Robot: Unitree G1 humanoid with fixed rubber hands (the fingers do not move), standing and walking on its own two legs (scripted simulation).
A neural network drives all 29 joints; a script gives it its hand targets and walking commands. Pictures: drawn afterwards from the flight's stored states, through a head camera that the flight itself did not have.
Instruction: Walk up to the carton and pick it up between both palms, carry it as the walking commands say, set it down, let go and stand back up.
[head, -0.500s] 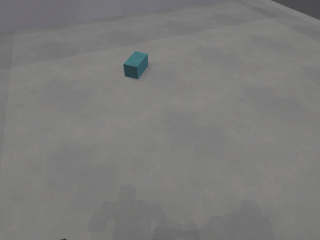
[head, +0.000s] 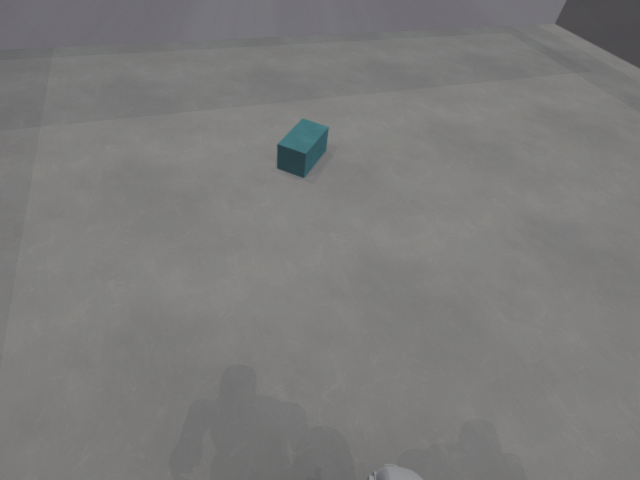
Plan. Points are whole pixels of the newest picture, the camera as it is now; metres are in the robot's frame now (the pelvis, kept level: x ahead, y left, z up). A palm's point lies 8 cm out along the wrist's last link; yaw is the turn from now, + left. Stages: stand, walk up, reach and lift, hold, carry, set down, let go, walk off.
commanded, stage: walk up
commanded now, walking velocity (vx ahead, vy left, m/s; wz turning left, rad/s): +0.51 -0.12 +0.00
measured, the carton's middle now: (303, 147) +1.77 +0.02 -0.71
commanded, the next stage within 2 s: none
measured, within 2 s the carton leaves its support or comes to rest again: neither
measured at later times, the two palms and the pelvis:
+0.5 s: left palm (224, 387) +0.29 +0.14 -0.14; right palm (512, 373) +0.33 -0.34 -0.15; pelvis +0.30 -0.08 -0.01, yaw -1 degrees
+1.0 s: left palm (205, 253) +0.57 +0.23 -0.16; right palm (419, 235) +0.65 -0.23 -0.15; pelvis +0.59 +0.00 -0.01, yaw +0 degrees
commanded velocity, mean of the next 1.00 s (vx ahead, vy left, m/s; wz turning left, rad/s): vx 0.49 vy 0.04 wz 0.04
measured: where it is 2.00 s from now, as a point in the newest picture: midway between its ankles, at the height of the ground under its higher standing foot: (303, 251)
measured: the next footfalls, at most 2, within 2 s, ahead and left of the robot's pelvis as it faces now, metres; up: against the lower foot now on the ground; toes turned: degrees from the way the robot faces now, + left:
right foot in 0.26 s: +0.32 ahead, -0.17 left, +0.00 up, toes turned -8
left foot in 0.82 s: +0.66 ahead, +0.08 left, +0.00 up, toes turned +9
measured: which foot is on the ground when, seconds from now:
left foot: down 0.00-0.30, up 0.32-0.80, down 0.82-1.00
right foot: up 0.00-0.24, down 0.26-0.84, up 0.86-1.00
